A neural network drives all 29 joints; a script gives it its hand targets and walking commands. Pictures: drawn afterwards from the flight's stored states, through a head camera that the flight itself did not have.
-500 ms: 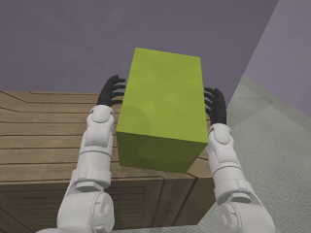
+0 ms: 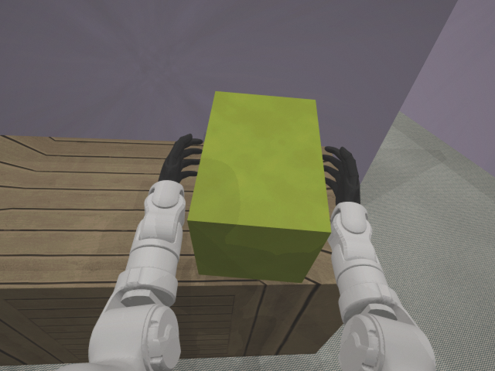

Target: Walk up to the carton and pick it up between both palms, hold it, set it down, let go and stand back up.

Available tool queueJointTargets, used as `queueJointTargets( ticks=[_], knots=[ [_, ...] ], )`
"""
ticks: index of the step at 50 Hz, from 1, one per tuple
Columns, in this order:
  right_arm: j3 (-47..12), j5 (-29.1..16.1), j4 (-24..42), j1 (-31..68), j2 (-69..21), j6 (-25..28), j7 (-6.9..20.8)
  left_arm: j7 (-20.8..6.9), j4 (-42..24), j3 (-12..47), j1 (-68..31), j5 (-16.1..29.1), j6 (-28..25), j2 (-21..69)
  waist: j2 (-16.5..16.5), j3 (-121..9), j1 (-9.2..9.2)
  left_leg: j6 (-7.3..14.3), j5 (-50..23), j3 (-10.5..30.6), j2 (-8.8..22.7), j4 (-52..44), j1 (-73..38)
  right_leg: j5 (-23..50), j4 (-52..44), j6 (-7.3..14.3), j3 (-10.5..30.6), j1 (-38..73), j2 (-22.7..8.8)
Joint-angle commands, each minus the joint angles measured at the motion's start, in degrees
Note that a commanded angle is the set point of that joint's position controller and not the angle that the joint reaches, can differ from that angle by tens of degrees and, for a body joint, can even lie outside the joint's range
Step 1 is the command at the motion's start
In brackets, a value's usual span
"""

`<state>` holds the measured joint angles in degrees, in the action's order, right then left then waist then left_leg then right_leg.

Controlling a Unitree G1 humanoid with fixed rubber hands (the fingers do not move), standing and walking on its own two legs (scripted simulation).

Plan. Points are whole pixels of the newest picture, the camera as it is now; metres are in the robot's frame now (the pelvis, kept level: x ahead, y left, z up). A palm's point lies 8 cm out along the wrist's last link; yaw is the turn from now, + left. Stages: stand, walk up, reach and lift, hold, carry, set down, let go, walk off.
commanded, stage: set down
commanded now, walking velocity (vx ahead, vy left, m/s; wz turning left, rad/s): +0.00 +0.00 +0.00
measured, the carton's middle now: (257, 185) +0.44 +0.01 +0.05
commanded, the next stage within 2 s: none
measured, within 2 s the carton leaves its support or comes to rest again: rests again in 1.94 s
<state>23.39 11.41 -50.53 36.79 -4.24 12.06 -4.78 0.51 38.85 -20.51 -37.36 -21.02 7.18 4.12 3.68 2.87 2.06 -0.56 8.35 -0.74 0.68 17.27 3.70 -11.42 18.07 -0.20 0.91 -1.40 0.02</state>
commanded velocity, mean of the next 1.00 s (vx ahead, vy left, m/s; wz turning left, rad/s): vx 0.00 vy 0.00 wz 0.00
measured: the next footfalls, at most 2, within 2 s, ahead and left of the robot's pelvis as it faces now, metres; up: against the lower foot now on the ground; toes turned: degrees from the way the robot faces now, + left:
none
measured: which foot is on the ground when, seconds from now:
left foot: down 0.00-1.00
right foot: down 0.00-1.00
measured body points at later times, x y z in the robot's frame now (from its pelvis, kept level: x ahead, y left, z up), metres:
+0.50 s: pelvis +0.01 +0.00 +0.00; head +0.02 +0.02 +0.45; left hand +0.40 +0.16 +0.08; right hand +0.41 -0.14 +0.09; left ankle +0.02 +0.13 -0.75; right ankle -0.01 -0.12 -0.75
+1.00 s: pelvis +0.02 +0.00 +0.00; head +0.06 +0.02 +0.45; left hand +0.42 +0.16 +0.04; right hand +0.42 -0.14 +0.06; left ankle +0.02 +0.13 -0.75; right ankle -0.01 -0.12 -0.75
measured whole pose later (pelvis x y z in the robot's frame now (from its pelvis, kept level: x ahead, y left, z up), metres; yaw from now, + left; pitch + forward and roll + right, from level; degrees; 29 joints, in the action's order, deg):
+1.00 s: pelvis +0.02 +0.00 +0.00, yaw +0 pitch +5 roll +0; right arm 31.8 19.7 -55.2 38.8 -5.5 16.5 -1.9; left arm 2.4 48.5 -24.2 -37.4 -21.0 -3.6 4.1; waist 3.7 -0.6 1.4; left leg -0.9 8.4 -0.8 1.0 17.3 13.7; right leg -11.4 18.1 -0.2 0.8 -11.4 0.3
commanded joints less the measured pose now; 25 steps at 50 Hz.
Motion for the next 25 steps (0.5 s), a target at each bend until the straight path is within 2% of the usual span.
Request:
queueJointTargets(
  ticks=[1, 10, 25],
  knots=[
    [-15.4, 7.1, 3.5, 35.8, -28.5, 3.3, 7.8, -5.8, -2.4, 13.8, -37.3, 2.9, -7.6, 29.4, -1.6, -26.1, -0.51, -0.5, -11.5, -7.3, -0.3, -0.8, -3.8, 15.6, -3.3, -2.4, -6.5, 2.7, 1.2],
    [-13.5, 8.7, 1.8, 35.2, -29.0, 3.9, 8.5, -5.1, -0.4, 12.0, -37.0, 2.2, -9.9, 29.2, -1.9, -26.9, -0.06, -0.5, -12.2, -7.6, 0.0, -0.6, -2.7, 16.2, -2.7, -2.2, -6.5, 1.8, 1.3],
    [-9.5, 11.5, -1.1, 33.9, -28.7, 4.6, 9.1, -4.0, 2.0, 9.7, -37.1, 1.1, -12.7, 28.3, -2.3, -29.1, -0.43, -0.9, -14.6, -7.8, 0.5, 0.3, -2.2, 16.9, -2.2, -1.8, -6.4, -1.1, 1.3]
  ],
)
